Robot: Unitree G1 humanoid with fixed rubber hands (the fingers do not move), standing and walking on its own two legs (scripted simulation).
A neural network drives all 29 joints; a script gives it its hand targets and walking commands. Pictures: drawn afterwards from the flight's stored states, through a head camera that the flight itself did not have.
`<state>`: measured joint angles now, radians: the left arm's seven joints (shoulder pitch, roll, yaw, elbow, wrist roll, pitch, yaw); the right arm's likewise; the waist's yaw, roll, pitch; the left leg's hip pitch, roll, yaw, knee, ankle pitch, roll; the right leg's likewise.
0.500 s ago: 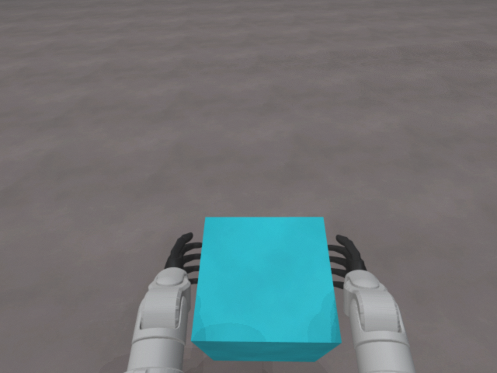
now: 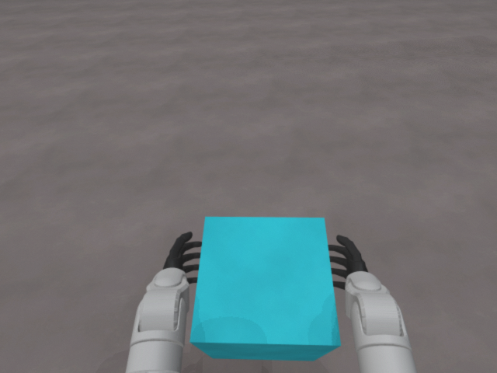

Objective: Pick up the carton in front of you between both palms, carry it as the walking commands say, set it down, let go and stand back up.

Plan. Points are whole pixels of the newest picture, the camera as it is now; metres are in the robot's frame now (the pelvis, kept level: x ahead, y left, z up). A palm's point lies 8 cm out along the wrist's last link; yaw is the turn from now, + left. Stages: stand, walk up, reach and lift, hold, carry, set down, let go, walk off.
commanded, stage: hold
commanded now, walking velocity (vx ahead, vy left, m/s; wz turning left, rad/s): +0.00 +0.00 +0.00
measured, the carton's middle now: (263, 294) +0.30 +0.00 -0.06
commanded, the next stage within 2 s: set down in 0.90 s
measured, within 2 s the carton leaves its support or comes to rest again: neither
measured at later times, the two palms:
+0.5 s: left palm (170, 287) +0.26 +0.15 +0.05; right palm (359, 283) +0.27 -0.15 +0.04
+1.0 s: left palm (174, 270) +0.29 +0.15 +0.04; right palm (353, 267) +0.30 -0.15 +0.04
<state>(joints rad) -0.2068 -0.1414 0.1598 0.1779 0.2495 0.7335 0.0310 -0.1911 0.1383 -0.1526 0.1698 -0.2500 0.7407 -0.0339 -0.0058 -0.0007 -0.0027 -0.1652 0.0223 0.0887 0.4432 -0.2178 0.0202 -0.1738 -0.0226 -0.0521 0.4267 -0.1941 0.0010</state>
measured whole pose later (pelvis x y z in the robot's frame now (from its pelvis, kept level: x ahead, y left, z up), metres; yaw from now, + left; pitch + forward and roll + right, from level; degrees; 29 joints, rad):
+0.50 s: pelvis -0.02 -0.01 +0.00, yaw +2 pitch -10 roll +0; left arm -0.30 -0.16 0.26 0.32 0.31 0.73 0.00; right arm -0.29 0.16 -0.25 0.32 -0.31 0.74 0.00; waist 0.00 0.00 0.02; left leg -0.09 -0.02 -0.03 0.46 -0.20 0.01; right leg -0.10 0.02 0.02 0.46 -0.20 -0.01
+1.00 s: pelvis +0.01 -0.01 +0.00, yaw +2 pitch -7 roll +0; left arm -0.29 -0.16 0.24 0.31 0.29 0.73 0.02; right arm -0.28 0.16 -0.23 0.31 -0.29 0.74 -0.03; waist 0.00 0.00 0.00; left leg -0.08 -0.03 -0.05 0.42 -0.22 0.01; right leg -0.08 0.03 0.04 0.42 -0.22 -0.02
